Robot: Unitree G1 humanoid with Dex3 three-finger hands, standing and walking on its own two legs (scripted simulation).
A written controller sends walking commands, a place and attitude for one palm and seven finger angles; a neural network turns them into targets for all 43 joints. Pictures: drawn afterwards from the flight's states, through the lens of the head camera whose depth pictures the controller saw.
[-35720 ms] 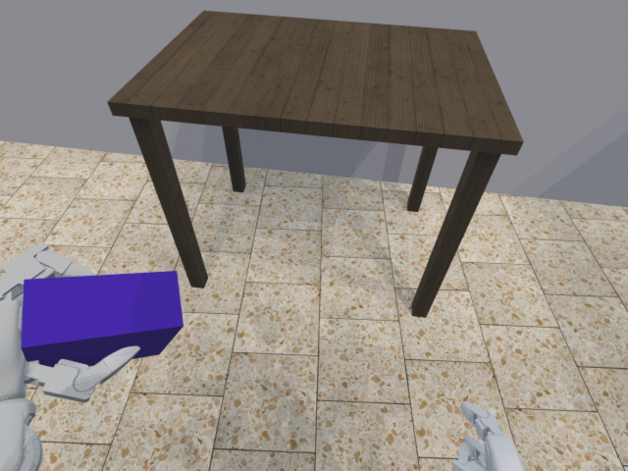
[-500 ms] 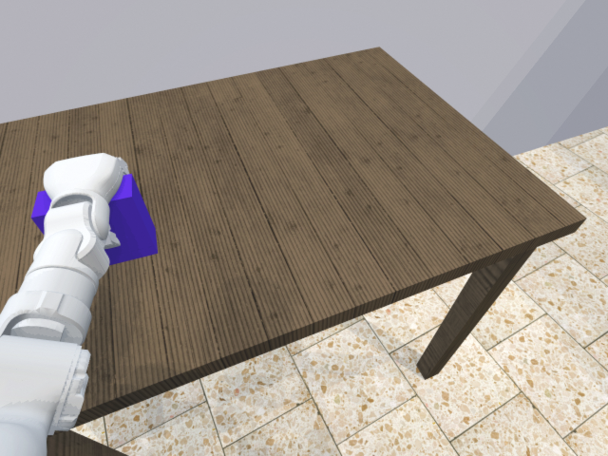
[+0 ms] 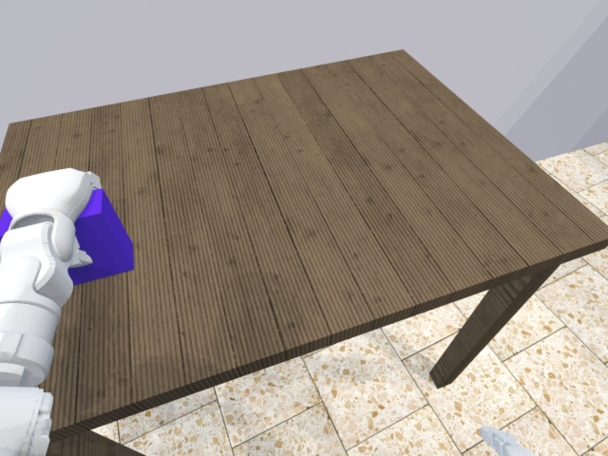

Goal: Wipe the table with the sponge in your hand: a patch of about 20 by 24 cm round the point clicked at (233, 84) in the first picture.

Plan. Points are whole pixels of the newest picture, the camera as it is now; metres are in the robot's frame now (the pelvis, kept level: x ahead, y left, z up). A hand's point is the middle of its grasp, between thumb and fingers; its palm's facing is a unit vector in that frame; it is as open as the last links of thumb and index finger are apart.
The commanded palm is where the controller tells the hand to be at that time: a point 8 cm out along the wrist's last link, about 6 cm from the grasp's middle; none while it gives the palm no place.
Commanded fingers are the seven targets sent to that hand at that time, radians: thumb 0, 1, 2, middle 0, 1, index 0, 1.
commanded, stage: slide back across to the first lane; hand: left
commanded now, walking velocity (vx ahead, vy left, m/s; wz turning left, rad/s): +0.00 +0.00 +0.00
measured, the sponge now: (79, 250) +0.37 +0.35 +0.06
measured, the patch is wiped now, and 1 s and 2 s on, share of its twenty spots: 1.00 1.00 1.00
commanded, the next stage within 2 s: wipe back along the first lane in 0.08 s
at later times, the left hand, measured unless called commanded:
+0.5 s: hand (57, 244) +0.35 +0.35 +0.10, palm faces -0.06 -0.02 -1.00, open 9.4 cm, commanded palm +0.31 +0.34 +0.15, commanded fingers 0.00 0.10 1.30 -1.20 -1.60 -1.20 -1.60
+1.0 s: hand (50, 278) +0.30 +0.33 +0.10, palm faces -0.01 -0.02 -1.00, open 9.4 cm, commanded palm +0.26 +0.32 +0.13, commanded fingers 0.00 0.10 1.30 -1.20 -1.60 -1.20 -1.60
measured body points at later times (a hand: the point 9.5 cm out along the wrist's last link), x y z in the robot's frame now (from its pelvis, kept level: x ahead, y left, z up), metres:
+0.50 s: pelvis +0.00 +0.01 +0.00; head +0.03 -0.01 +0.45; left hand +0.35 +0.35 +0.15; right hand +0.14 -0.26 -0.12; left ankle +0.00 +0.09 -0.74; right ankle -0.06 -0.12 -0.74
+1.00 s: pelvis -0.01 +0.00 +0.00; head +0.00 -0.02 +0.45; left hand +0.29 +0.33 +0.15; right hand +0.18 -0.24 -0.10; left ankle +0.00 +0.09 -0.74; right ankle -0.06 -0.12 -0.74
